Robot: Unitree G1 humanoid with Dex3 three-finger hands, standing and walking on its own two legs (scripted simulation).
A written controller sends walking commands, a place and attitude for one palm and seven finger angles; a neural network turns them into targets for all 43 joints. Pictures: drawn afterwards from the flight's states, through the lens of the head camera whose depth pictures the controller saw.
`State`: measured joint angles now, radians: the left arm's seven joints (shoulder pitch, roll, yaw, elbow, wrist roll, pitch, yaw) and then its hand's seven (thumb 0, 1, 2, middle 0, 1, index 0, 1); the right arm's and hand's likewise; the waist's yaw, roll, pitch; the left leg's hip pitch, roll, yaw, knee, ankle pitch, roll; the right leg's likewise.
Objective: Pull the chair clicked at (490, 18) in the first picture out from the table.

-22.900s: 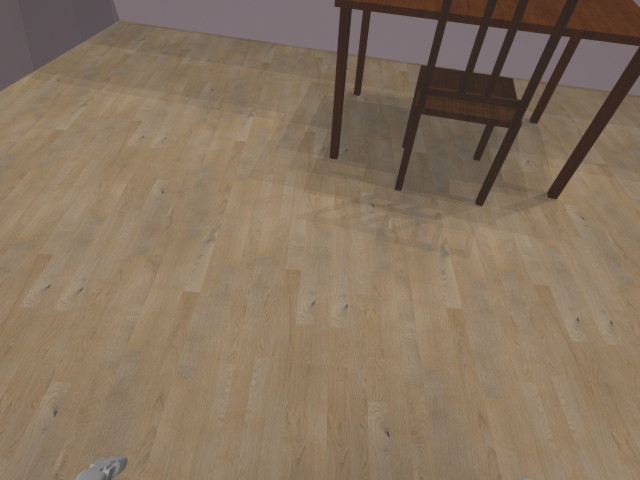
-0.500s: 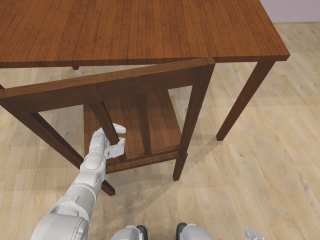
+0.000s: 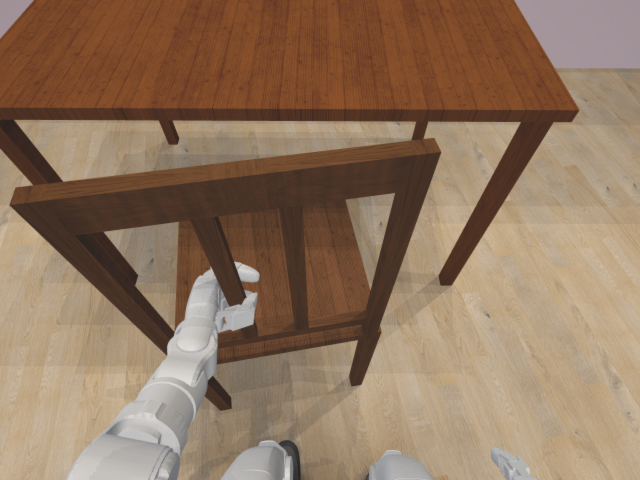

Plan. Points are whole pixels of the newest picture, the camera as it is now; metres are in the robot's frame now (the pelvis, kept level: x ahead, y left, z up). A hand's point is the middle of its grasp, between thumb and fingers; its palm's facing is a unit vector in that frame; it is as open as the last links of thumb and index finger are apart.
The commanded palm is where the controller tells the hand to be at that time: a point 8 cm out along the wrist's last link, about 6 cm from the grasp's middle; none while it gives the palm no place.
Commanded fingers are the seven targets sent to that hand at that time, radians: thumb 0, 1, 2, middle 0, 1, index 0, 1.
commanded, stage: step backward, pulling the chair out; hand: left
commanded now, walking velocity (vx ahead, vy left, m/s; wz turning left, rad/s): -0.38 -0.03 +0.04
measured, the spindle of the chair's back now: (232, 288) +0.36 +0.15 -0.04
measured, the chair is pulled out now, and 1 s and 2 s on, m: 0.22 0.34 0.58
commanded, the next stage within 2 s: stop walking, hand still on the chair in 1.80 s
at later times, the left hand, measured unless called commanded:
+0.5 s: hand (245, 322) +0.32 +0.13 -0.06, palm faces +0.03 -0.98 -0.19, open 5.7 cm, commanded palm +0.30 +0.17 -0.05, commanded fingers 0.00 0.90 0.90 -0.50 -1.45 -0.50 -1.45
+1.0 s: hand (230, 394) +0.22 +0.13 -0.06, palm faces +0.04 -0.98 -0.19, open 5.7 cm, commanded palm +0.23 +0.18 -0.05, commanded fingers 0.00 0.90 0.90 -0.50 -1.45 -0.50 -1.45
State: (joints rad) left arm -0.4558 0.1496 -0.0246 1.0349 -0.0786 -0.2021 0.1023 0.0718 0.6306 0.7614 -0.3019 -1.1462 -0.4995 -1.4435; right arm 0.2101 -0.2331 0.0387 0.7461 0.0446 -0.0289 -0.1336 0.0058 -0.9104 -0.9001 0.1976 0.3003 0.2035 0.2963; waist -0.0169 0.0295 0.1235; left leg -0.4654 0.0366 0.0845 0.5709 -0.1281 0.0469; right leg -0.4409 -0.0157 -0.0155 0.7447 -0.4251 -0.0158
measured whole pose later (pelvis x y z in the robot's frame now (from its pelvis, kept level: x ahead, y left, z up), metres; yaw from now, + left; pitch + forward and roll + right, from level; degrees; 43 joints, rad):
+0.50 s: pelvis -0.05 -0.02 +0.00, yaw +0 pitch +2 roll +1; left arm -0.53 0.22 0.04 0.99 -0.04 -0.15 0.10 0.06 0.61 0.75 -0.30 -1.19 -0.50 -1.44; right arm 0.17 -0.26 0.00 0.72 0.04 0.01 -0.11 0.01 -0.91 -0.90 0.20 0.30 0.20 0.30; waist -0.04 -0.03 0.18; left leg -0.42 0.01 -0.03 0.61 -0.23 -0.03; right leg -0.46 -0.06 -0.03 0.60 -0.18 0.02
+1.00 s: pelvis -0.13 -0.01 +0.00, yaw +2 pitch +2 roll -1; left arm -0.52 0.16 -0.01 1.03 -0.05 -0.16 0.09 0.06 0.61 0.75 -0.27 -1.21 -0.50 -1.44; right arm 0.19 -0.22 0.02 0.77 0.04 0.00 -0.10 0.01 -0.91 -0.90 0.20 0.30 0.21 0.30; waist -0.01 0.03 0.15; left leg -0.41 0.05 -0.02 0.67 -0.28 -0.04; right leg -0.39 -0.02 -0.06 0.61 -0.26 0.00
